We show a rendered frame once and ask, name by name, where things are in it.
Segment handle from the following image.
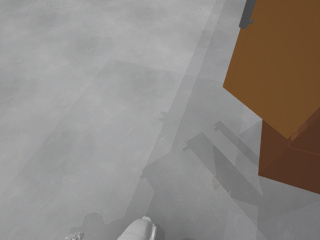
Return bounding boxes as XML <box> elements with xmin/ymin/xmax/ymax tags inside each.
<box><xmin>239</xmin><ymin>0</ymin><xmax>257</xmax><ymax>29</ymax></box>

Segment left robot shin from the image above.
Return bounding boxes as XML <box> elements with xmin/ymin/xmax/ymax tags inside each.
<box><xmin>142</xmin><ymin>216</ymin><xmax>151</xmax><ymax>222</ymax></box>

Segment robot left thigh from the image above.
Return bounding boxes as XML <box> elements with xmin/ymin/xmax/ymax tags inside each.
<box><xmin>117</xmin><ymin>219</ymin><xmax>157</xmax><ymax>240</ymax></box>

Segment cupboard door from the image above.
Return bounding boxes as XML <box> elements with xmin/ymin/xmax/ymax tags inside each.
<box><xmin>222</xmin><ymin>0</ymin><xmax>320</xmax><ymax>139</ymax></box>

